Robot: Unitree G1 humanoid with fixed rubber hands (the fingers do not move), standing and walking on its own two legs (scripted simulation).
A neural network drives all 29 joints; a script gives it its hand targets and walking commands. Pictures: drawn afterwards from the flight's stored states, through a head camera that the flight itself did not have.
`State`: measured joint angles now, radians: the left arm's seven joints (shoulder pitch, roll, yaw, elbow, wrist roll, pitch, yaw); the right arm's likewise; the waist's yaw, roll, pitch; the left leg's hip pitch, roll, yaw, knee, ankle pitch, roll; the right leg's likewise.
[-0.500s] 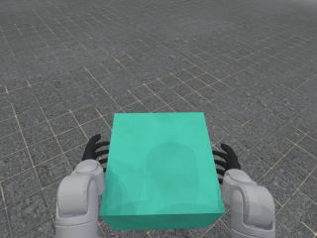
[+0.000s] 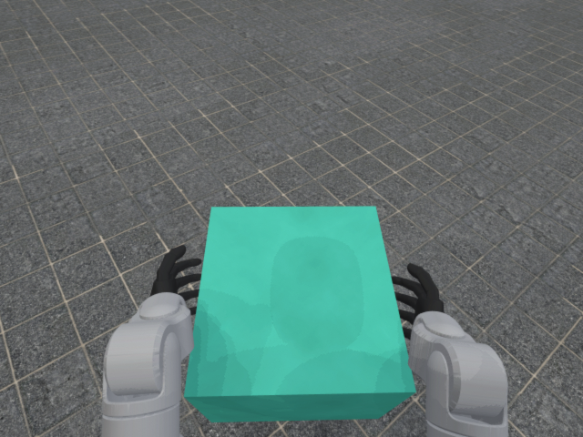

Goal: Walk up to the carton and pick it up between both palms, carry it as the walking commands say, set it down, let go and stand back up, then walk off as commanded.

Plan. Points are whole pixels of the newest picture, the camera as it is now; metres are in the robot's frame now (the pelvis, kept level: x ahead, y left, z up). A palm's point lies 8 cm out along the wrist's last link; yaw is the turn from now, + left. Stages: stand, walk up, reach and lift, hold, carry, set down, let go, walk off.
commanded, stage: carry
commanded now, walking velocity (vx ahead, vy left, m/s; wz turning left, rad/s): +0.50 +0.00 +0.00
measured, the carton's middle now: (294, 312) +0.30 +0.01 +0.01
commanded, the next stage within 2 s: none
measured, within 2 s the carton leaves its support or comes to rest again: neither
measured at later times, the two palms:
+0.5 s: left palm (203, 133) +0.62 +0.19 +0.07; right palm (370, 143) +0.61 -0.12 +0.08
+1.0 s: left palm (210, 51) +0.93 +0.24 +0.08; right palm (338, 57) +0.93 -0.07 +0.09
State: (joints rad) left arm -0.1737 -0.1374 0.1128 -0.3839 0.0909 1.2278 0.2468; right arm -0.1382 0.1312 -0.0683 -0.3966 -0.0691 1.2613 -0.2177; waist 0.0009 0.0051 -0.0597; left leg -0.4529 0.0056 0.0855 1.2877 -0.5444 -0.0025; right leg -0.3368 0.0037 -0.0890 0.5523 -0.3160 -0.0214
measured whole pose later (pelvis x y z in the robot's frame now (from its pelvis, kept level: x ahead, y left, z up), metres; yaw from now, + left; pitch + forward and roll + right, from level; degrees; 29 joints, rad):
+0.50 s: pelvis +0.35 +0.02 -0.01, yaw +0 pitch +7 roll -2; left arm -0.17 -0.14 0.11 -0.42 0.09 1.21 0.24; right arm -0.15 0.13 -0.06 -0.43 -0.07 1.25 -0.22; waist 0.00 0.00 -0.07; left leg -0.07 0.05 0.12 0.56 -0.55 0.02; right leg -0.53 0.02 -0.09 0.59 -0.13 0.00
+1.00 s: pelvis +0.66 +0.06 +0.01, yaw +1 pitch +7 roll -2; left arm -0.18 -0.14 0.11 -0.43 0.09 1.23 0.24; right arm -0.14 0.13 -0.07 -0.44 -0.07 1.26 -0.22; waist 0.00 -0.03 -0.05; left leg -0.25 0.02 0.11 0.50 -0.38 0.05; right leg -0.56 -0.04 -0.08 1.01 -0.43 0.01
